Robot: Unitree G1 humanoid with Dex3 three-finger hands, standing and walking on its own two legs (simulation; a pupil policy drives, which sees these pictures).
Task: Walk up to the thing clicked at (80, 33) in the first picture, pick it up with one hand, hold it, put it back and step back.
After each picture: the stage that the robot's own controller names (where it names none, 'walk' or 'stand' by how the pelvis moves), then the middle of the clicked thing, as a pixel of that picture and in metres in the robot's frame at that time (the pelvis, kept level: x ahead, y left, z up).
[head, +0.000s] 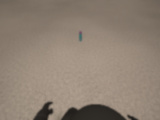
stand; (80, 36) +1.71 +0.31 -0.66
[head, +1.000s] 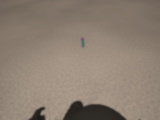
walk; (82, 42) +1.60 +0.32 -0.65
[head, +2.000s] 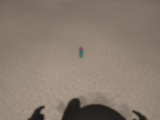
walk; (80, 52) +1.09 +0.25 -0.64
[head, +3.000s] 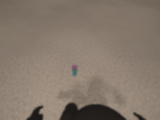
walk; (74, 70) +0.69 +0.22 -0.63
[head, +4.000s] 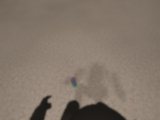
walk; (73, 82) +0.45 +0.21 -0.63
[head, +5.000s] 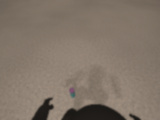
stand; (72, 92) +0.37 +0.21 -0.65
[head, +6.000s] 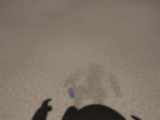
stand; (71, 93) +0.34 +0.22 -0.64
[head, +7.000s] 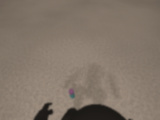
stand; (71, 94) +0.34 +0.21 -0.66
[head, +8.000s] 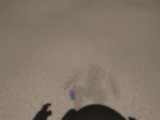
stand; (72, 95) +0.34 +0.20 -0.66
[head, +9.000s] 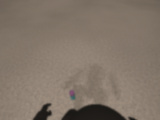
stand; (72, 95) +0.33 +0.20 -0.66
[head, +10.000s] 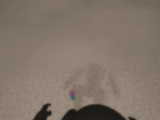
go down; (72, 95) +0.32 +0.20 -0.66
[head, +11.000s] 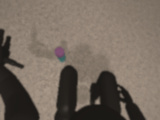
go down; (61, 56) +0.41 +0.25 -0.26
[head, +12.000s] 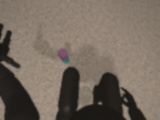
approach; (64, 57) +0.41 +0.24 -0.26
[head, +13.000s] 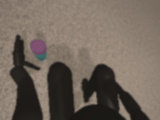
close in; (40, 52) +0.38 +0.29 -0.16
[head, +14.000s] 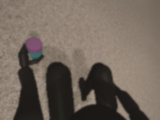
close; (36, 52) +0.39 +0.29 -0.15
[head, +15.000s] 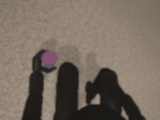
lift; (49, 62) +0.30 +0.27 -0.12
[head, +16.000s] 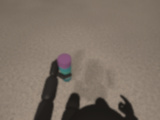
lift; (65, 70) +0.31 +0.17 +0.05
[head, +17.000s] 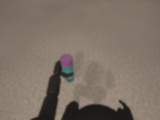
hold; (68, 70) +0.32 +0.16 +0.03
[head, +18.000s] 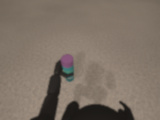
hold; (68, 70) +0.32 +0.16 +0.03
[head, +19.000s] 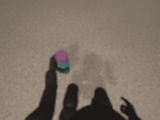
crouch; (64, 64) +0.36 +0.19 -0.03
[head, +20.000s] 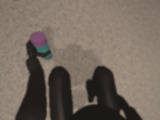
lower; (43, 48) +0.43 +0.27 -0.11
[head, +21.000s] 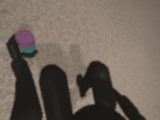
lower; (28, 47) +0.42 +0.29 -0.16
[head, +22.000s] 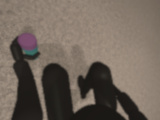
lower; (31, 49) +0.40 +0.30 -0.16
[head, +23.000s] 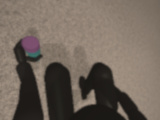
lower; (33, 51) +0.38 +0.30 -0.16
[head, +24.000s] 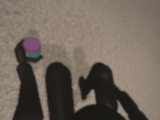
rest; (34, 52) +0.38 +0.29 -0.16
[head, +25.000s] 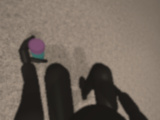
open; (38, 53) +0.39 +0.28 -0.16
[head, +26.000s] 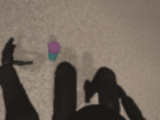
stand; (53, 53) +0.39 +0.26 -0.19
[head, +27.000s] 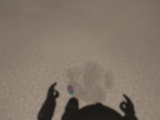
stand; (70, 90) +0.33 +0.19 -0.56
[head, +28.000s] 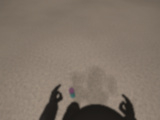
stand; (72, 93) +0.35 +0.20 -0.60
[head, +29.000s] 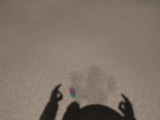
stand; (72, 93) +0.35 +0.19 -0.60
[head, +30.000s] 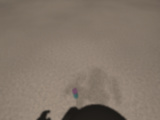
stand; (75, 93) +0.37 +0.18 -0.65
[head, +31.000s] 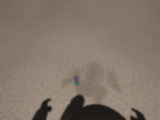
walk; (76, 81) +0.45 +0.20 -0.63
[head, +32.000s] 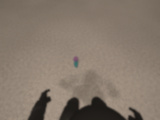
walk; (76, 62) +0.74 +0.21 -0.63
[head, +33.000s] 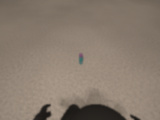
stand; (81, 59) +0.97 +0.20 -0.64
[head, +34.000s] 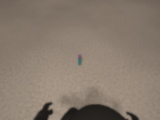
stand; (79, 60) +0.96 +0.20 -0.66
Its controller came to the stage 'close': yes
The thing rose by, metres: 0.67
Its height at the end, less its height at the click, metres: +0.00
